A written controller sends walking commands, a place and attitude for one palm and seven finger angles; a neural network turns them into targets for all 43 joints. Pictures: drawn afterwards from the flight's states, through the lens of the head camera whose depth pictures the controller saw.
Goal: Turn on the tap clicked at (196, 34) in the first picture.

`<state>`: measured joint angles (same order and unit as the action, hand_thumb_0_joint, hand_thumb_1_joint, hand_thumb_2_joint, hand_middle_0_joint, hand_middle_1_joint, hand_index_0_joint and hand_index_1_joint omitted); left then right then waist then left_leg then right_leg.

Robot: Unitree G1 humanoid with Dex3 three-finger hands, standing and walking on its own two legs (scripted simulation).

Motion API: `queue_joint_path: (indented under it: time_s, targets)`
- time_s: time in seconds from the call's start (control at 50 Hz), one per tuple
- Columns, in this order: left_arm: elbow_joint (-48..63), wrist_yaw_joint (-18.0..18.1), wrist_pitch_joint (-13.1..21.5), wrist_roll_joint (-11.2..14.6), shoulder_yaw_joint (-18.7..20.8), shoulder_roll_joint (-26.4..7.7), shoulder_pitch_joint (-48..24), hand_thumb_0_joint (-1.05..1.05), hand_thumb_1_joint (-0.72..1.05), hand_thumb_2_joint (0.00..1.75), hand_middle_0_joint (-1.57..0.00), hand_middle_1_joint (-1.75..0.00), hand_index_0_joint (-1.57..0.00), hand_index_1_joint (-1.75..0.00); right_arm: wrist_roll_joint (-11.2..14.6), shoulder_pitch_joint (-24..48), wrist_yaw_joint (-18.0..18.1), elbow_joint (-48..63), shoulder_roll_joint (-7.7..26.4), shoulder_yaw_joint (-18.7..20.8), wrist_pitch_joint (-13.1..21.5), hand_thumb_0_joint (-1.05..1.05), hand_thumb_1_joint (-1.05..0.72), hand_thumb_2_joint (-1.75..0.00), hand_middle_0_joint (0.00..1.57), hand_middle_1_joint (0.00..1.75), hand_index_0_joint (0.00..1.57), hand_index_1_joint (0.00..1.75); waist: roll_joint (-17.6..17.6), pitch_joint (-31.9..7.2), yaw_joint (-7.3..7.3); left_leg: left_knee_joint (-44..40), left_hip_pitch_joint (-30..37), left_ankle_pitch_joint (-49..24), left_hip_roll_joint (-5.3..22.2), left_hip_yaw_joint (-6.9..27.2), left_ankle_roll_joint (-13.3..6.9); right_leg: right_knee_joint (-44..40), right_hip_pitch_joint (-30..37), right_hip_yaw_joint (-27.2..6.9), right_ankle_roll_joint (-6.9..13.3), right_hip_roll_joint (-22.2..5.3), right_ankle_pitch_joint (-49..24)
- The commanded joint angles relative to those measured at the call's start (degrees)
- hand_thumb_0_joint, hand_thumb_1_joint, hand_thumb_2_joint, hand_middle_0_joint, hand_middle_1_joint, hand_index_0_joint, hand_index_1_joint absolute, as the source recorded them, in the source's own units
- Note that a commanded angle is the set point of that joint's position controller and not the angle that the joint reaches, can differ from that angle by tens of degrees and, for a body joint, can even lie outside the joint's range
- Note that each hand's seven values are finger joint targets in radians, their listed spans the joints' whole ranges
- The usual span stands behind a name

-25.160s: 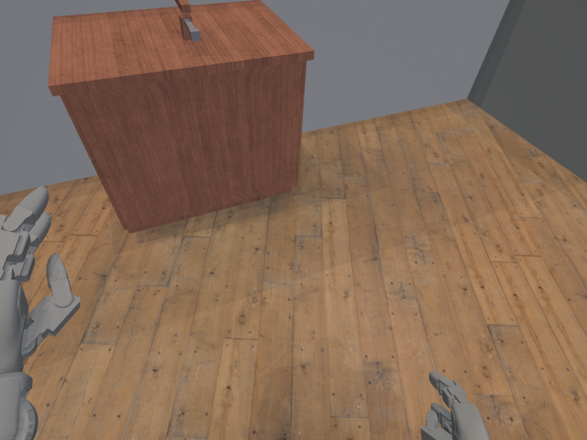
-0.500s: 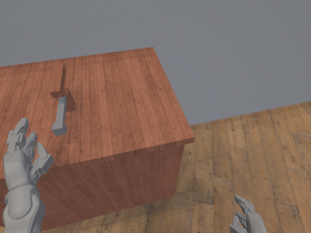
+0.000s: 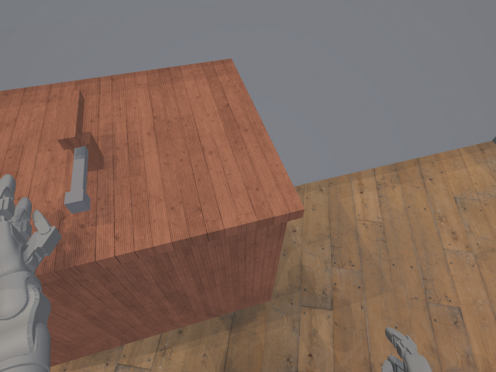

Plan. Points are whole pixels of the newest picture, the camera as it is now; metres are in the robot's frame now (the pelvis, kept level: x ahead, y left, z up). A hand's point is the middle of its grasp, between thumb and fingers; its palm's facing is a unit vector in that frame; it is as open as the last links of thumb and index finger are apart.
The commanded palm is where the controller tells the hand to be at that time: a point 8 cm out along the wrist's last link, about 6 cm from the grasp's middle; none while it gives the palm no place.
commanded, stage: reach beside the lever's end, fingers flat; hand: left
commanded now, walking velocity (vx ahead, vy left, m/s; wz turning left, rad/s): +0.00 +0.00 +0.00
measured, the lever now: (77, 201) +0.35 +0.31 +0.06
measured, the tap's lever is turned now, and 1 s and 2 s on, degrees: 0 0 16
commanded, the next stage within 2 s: push the lever round in 0.64 s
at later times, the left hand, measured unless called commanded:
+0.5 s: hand (57, 222) +0.32 +0.33 +0.05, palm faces +0.54 -0.83 -0.10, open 7.8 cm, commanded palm +0.27 +0.37 +0.06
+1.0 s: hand (66, 222) +0.32 +0.32 +0.06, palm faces +0.54 -0.84 -0.09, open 7.8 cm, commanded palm +0.27 +0.35 +0.06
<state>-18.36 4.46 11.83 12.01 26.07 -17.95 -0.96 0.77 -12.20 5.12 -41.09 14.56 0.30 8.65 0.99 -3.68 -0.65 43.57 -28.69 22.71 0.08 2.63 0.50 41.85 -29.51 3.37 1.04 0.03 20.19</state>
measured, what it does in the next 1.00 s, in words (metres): stands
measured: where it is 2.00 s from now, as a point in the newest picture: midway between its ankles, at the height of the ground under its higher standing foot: outside the picture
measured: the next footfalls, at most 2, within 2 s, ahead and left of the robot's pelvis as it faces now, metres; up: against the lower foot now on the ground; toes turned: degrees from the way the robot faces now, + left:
none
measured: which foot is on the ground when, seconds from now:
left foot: down 0.00-1.00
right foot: down 0.00-1.00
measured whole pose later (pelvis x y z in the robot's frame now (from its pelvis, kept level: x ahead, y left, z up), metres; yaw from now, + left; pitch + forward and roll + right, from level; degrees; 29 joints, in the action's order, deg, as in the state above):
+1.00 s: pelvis +0.00 +0.01 -0.01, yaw +0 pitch +10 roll -2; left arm -24.3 5.0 15.4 10.1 25.5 -17.9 -6.7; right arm 0.4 -12.6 4.2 -39.9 14.0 0.2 5.4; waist 1.0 -4.9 0.1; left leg 48.1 -34.1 24.4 -0.1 2.8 -0.1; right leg 44.8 -34.2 3.4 0.4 -0.1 21.1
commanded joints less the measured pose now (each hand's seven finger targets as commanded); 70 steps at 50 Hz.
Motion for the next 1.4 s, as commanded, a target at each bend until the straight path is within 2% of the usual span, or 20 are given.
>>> queue_joint_path:
  time_s: [0.0, 0.02, 0.1, 0.14, 0.24, 0.26, 0.32, 0.36, 0.46, 0.7, 0.82, 0.88, 0.92, 0.96, 1.02, 1.08, 1.12, 1.18, 1.32, 1.38]
  targets:
    - [10.0, 0.1, 5.3, -0.3, 6.0, -15.8, -12.3, 0.0, 0.9, 0.9, -0.15, -0.15, -0.15, -0.15, -0.2, 1.5, 0.3, 7.7, 7.8, 2.9, 2.1, 0.0, -0.9, -0.9, 0.2, 0.3, 0.2, 0.3, 2.2, -13.8, -0.37, -5.1, 1.5, -16.2, -1.4, -0.6, -1.0, -3.8, 9.6, -1.5, 0.2, 0.5, -15.5]
    - [9.6, 0.3, 5.7, -0.8, 8.1, -18.0, -12.7, 0.0, 0.9, 0.9, -0.15, -0.15, -0.15, -0.15, -0.2, 1.5, 0.4, 7.3, 7.8, 3.0, 1.7, 0.0, -0.9, -0.9, 0.2, 0.3, 0.2, 0.3, 4.2, -13.9, -0.64, -4.8, 1.6, -16.6, -1.3, -0.8, -1.1, -3.7, 9.5, -1.7, 0.3, 0.5, -15.7]
    - [6.8, -0.7, 6.7, -0.6, 6.1, -16.7, -15.8, 0.0, 0.9, 0.9, -0.15, -0.15, -0.15, -0.15, -0.2, 0.7, 0.2, 7.3, 8.0, 3.0, 1.2, 0.0, -0.9, -0.9, 0.2, 0.3, 0.2, 0.3, 3.3, -13.9, 0.48, -4.1, 0.7, -15.5, -1.3, -0.6, -1.1, -3.1, 7.6, -1.6, 0.2, 0.7, -14.5]
    - [4.5, -1.2, 6.9, -0.6, 7.9, -18.2, -15.7, 0.0, 0.9, 0.9, -0.15, -0.15, -0.15, -0.15, -0.2, 0.1, 0.2, 7.0, 8.4, 3.2, 0.7, 0.0, -0.9, -0.9, 0.2, 0.3, 0.2, 0.3, 2.5, -14.3, 0.44, -3.7, 0.1, -15.9, -1.2, -0.6, -1.2, -2.8, 7.5, -1.7, 0.2, 0.8, -15.1]
    - [2.9, -2.4, 7.7, -0.9, 9.0, -20.4, -17.7, 0.0, 0.9, 0.9, -0.15, -0.15, -0.15, -0.15, -0.3, -0.9, 0.1, 7.2, 8.4, 3.2, -0.2, 0.0, -0.9, -0.9, 0.2, 0.3, 0.2, 0.3, 5.3, -15.9, 0.2, -3.0, -0.3, -16.6, -1.0, -0.4, -1.0, -1.7, 6.7, -1.7, 0.4, 0.8, -14.8]
    - [4.8, -2.6, 8.0, -0.8, 6.6, -18.0, -18.6, 0.0, 0.9, 0.9, -0.15, -0.15, -0.15, -0.15, -0.3, -0.8, -0.1, 7.6, 8.3, 3.2, -0.1, 0.0, -0.9, -0.9, 0.2, 0.3, 0.2, 0.3, 5.7, -17.2, 0.67, -2.8, 0.9, -17.7, -1.0, -0.4, -1.0, -1.5, 6.5, -1.6, 0.3, 1.0, -15.4]
    - [3.6, -2.2, 8.2, -0.8, 7.7, -18.9, -17.8, 0.0, 0.9, 0.9, -0.15, -0.15, -0.15, -0.15, -0.3, -1.5, -0.2, 7.1, 8.6, 3.4, -0.3, 0.0, -0.9, -0.9, 0.2, 0.3, 0.2, 0.3, 4.7, -16.5, 0.58, -2.4, 0.6, -18.4, -0.6, 0.1, -0.8, -1.3, 5.8, -1.4, 0.4, 1.2, -15.3]
    - [4.3, -2.2, 8.2, -0.7, 5.2, -16.3, -18.3, 0.0, 0.9, 0.9, -0.15, -0.15, -0.15, -0.15, -0.3, -1.4, -0.4, 7.6, 8.5, 3.4, -0.4, 0.0, -0.9, -0.9, 0.2, 0.3, 0.2, 0.3, 4.6, -16.5, 1.05, -2.6, 1.0, -18.3, -0.6, 0.2, -0.6, -1.1, 5.2, -1.2, 0.3, 1.2, -14.9]
    - [5.7, -0.6, 7.9, -1.2, 7.4, -18.0, -15.7, 0.0, 0.9, 0.9, -0.15, -0.15, -0.15, -0.15, -0.5, -1.5, -0.7, 8.1, 8.3, 3.5, -1.0, 0.0, -0.9, -0.9, 0.2, 0.3, 0.2, 0.3, 4.6, -17.8, -0.15, -3.0, 1.0, -20.3, -0.5, 0.4, -0.2, -0.8, 6.7, -1.0, 0.5, 1.2, -15.6]
    - [5.6, -1.1, 8.0, -0.8, 7.2, -17.5, -15.1, 0.0, 0.9, 0.9, -0.15, -0.15, -0.15, -0.15, -0.2, -0.6, -0.5, 8.0, 8.1, 3.3, -1.3, 0.0, -0.9, -0.9, 0.2, 0.3, 0.2, 0.3, 4.1, -15.2, 0.77, -2.9, -0.1, -16.9, -0.6, -0.1, -0.5, -1.5, 5.5, -1.3, 0.4, 1.3, -13.9]
    - [6.3, -1.1, 8.0, -1.2, 3.7, -15.0, -19.7, 0.0, 0.9, 0.9, -0.15, -0.15, -0.15, -0.15, -0.1, -0.4, 0.0, 7.6, 8.1, 3.0, -0.9, 0.0, -0.9, -0.9, 0.2, 0.3, 0.2, 0.3, 5.4, -14.1, 1.72, -3.1, 1.1, -14.8, -0.4, 0.8, -0.2, -1.7, 3.0, -1.0, 0.6, 1.3, -10.9]
    - [7.0, -0.1, 8.0, -1.8, 1.6, -13.5, -20.0, 0.0, 0.9, 0.9, -0.15, -0.15, -0.15, -0.15, -0.3, -0.4, -0.1, 8.1, 8.1, 3.1, -0.6, 0.0, -0.9, -0.9, 0.2, 0.3, 0.2, 0.3, 4.8, -16.2, 1.73, -3.0, 1.8, -15.1, -0.5, 1.1, 0.1, -1.3, 3.4, -0.8, 0.6, 1.3, -10.9]
    - [6.5, 1.0, 7.9, -2.2, 3.8, -15.4, -18.8, 0.0, 0.9, 0.9, -0.15, -0.15, -0.15, -0.15, -0.4, -0.4, -0.1, 7.7, 8.1, 3.1, -0.8, 0.0, -0.9, -0.9, 0.2, 0.3, 0.2, 0.3, 4.6, -16.3, 0.85, -3.1, 1.4, -16.2, -0.4, 1.0, 0.2, -1.3, 4.6, -0.8, 0.7, 1.2, -11.9]
    - [7.0, 1.6, 7.6, -2.5, 2.2, -13.2, -17.0, 0.0, 0.9, 0.9, -0.15, -0.15, -0.15, -0.15, -0.4, -0.3, -0.5, 8.4, 7.8, 3.1, -1.0, 0.0, -0.9, -0.9, 0.2, 0.3, 0.2, 0.3, 4.3, -17.0, 0.61, -3.2, 1.7, -17.9, -0.5, 0.7, 0.4, -1.1, 5.4, -0.7, 0.6, 1.1, -13.4]
    - [7.3, 3.2, 7.3, -3.0, 4.1, -14.7, -14.7, 0.0, 0.9, 0.9, -0.15, -0.15, -0.15, -0.15, -0.5, -0.2, -0.8, 8.4, 7.6, 3.0, -1.5, 0.0, -0.9, -0.9, 0.2, 0.3, 0.2, 0.3, 5.1, -16.6, -0.32, -3.1, 1.1, -19.1, -0.4, 0.3, 0.3, -1.3, 6.7, -1.0, 0.6, 1.0, -14.9]
    - [6.9, 3.9, 7.1, -3.0, 3.3, -13.6, -15.9, 0.0, 0.9, 0.9, -0.15, -0.15, -0.15, -0.15, -0.4, 0.3, -1.0, 8.8, 7.3, 2.9, -1.9, 0.0, -0.9, -0.9, 0.2, 0.3, 0.2, 0.3, 2.3, -15.3, 0.42, -3.3, -0.6, -16.7, -0.5, -0.2, -0.3, -1.6, 6.9, -1.1, 0.4, 1.0, -14.8]
    - [7.0, 4.3, 7.2, -3.5, 3.4, -13.9, -17.2, 0.0, 0.9, 0.9, -0.15, -0.15, -0.15, -0.15, -0.4, 0.6, -0.8, 8.6, 7.4, 2.7, -2.0, 0.0, -0.9, -0.9, 0.2, 0.3, 0.2, 0.3, 3.7, -14.5, 0.73, -3.3, -0.7, -14.8, -0.6, -0.3, -0.5, -2.0, 6.2, -1.4, 0.4, 1.0, -13.1]
    - [6.0, 3.9, 7.5, -3.3, 2.7, -13.4, -18.7, 0.0, 0.9, 0.9, -0.15, -0.15, -0.15, -0.15, -0.4, 0.4, -0.7, 8.5, 7.4, 2.8, -2.0, 0.0, -0.9, -0.9, 0.2, 0.3, 0.2, 0.3, 1.8, -14.9, 1.32, -3.2, -1.2, -13.2, -0.7, -0.6, -0.9, -2.3, 6.6, -1.7, 0.3, 1.0, -12.8]
    - [8.1, 3.7, 8.5, -3.5, 0.9, -11.9, -17.8, 0.0, 0.9, 0.9, -0.15, -0.15, -0.15, -0.15, -0.4, -0.1, -0.9, 8.2, 7.4, 3.2, -1.8, 0.0, -0.9, -0.9, 0.2, 0.3, 0.2, 0.3, 4.9, -17.3, 1.06, -2.4, 1.3, -17.6, -0.7, -0.6, -0.7, -1.6, 7.6, -1.8, 0.5, 0.9, -16.6]
    - [7.8, 4.2, 8.4, -3.2, 0.0, -10.8, -18.3, 0.0, 0.9, 0.9, -0.15, -0.15, -0.15, -0.15, -0.5, -0.1, -1.0, 8.0, 7.5, 3.2, -1.7, 0.0, -0.9, -0.9, 0.2, 0.3, 0.2, 0.3, 1.9, -16.8, 1.57, -2.5, 0.7, -16.7, -0.7, -0.6, -0.8, -1.8, 7.6, -1.7, 0.2, 0.9, -16.9]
